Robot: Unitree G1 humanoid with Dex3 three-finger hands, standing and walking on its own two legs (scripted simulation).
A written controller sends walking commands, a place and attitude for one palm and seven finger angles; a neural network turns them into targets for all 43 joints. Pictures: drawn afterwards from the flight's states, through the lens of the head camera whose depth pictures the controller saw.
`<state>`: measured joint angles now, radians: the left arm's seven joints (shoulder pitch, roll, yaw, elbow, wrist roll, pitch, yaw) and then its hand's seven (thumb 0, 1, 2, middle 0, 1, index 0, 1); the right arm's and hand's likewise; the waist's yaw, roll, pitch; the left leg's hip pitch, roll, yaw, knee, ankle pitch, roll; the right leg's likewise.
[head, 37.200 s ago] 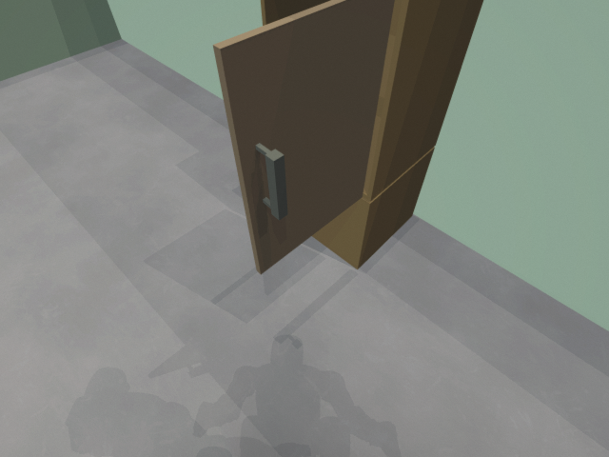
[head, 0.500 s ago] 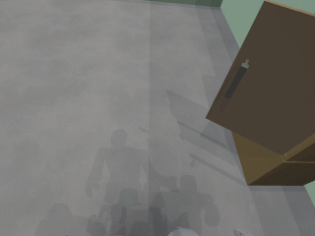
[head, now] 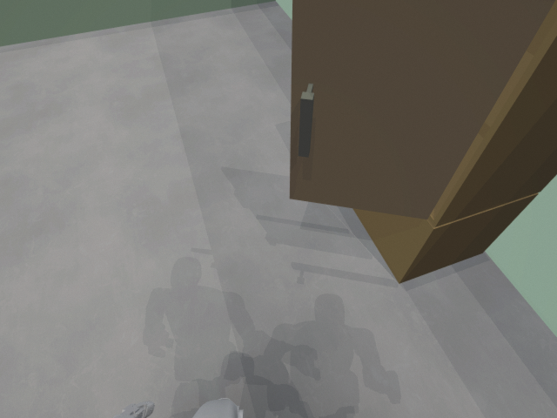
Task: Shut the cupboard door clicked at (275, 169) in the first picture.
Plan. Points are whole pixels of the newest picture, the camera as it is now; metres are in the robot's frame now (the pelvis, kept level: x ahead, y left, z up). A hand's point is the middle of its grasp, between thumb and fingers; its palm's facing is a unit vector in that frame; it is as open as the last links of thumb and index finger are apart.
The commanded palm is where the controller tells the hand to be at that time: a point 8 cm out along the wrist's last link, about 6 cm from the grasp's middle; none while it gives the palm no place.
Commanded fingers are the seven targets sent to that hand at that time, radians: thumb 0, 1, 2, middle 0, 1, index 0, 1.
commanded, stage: turn to face it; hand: left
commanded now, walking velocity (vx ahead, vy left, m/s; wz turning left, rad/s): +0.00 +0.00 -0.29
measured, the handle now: (307, 121) +0.71 -0.04 -0.02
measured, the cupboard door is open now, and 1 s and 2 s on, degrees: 59 59 59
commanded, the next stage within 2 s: take the last steps up to it in 0.22 s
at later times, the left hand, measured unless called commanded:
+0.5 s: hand out of the picture +0.11 +0.18 -0.17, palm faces -0.15 -0.96 -0.22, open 7.4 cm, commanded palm none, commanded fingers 0.00 0.90 0.90 -0.20 -0.30 -0.20 -0.30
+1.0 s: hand (216, 348) +0.25 +0.13 -0.17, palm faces -0.27 -0.95 -0.15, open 7.4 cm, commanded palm none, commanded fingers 0.00 0.90 0.90 -0.20 -0.30 -0.20 -0.30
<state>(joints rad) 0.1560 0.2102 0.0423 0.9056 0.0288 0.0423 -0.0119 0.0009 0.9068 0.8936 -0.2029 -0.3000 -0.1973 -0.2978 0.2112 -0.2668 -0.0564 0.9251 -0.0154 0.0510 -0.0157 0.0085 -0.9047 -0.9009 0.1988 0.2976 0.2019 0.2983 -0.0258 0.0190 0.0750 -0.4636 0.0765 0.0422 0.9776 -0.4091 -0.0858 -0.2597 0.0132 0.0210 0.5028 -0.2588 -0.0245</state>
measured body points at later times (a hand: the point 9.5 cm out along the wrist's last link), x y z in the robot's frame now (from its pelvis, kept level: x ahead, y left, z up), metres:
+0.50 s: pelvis +0.02 +0.00 -0.01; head +0.04 -0.01 +0.44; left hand +0.12 +0.23 -0.15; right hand +0.00 -0.25 -0.16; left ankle +0.02 +0.13 -0.72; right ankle -0.02 -0.10 -0.74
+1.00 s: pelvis +0.14 -0.04 +0.01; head +0.18 -0.02 +0.46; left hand +0.27 +0.18 -0.16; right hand +0.05 -0.25 -0.13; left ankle +0.14 +0.09 -0.74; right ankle +0.13 -0.19 -0.67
